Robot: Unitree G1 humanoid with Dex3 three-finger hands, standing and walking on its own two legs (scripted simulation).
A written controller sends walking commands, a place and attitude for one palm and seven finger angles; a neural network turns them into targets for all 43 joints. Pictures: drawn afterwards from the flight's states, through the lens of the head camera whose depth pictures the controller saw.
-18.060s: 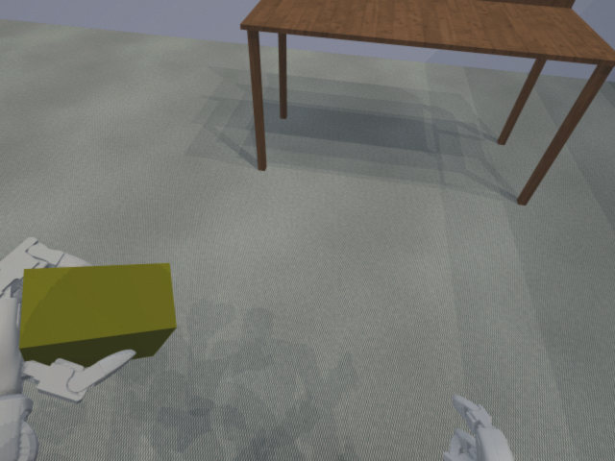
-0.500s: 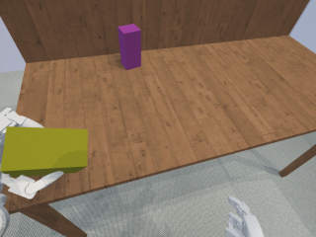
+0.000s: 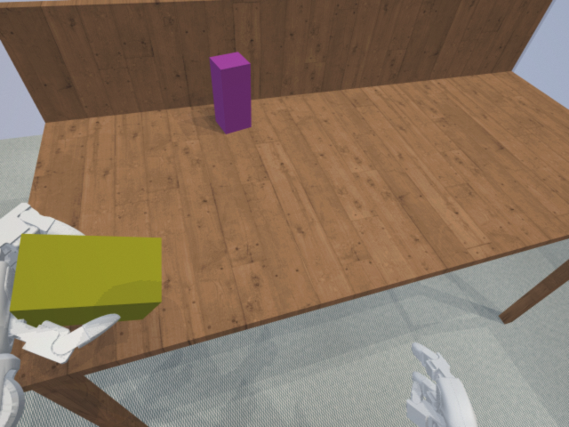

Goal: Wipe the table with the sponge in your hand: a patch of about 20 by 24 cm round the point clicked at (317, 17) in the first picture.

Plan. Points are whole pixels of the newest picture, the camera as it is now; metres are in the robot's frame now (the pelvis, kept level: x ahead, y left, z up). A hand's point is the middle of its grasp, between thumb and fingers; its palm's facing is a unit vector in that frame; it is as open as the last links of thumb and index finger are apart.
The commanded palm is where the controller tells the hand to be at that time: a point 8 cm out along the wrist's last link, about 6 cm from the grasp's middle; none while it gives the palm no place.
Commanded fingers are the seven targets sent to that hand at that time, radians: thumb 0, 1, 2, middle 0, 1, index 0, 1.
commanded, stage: turn the palm down, sponge in hand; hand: left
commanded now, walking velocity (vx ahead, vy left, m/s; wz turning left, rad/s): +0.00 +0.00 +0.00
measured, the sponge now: (112, 283) +0.23 +0.21 +0.14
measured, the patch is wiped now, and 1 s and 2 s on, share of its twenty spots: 0.00 0.00 0.00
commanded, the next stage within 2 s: none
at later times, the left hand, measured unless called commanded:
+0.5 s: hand (73, 275) +0.22 +0.24 +0.16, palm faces +0.42 -0.65 -0.63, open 10.6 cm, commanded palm +0.18 +0.28 +0.18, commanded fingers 0.00 0.10 1.30 -1.20 -1.60 -1.20 -1.60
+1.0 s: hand (84, 266) +0.24 +0.25 +0.15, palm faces +0.26 -0.44 -0.86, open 10.6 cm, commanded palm +0.21 +0.26 +0.19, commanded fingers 0.00 0.10 1.30 -1.20 -1.60 -1.20 -1.60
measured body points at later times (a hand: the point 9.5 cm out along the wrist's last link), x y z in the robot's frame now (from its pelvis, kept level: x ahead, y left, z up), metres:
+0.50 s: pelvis +0.03 -0.03 -0.02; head +0.04 -0.04 +0.43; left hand +0.19 +0.28 +0.19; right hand +0.24 -0.24 -0.10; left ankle +0.05 +0.09 -0.74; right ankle +0.06 -0.11 -0.74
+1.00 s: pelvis +0.05 -0.04 -0.02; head +0.05 -0.07 +0.43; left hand +0.22 +0.27 +0.19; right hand +0.24 -0.28 -0.11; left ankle +0.05 +0.09 -0.74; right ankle +0.06 -0.11 -0.74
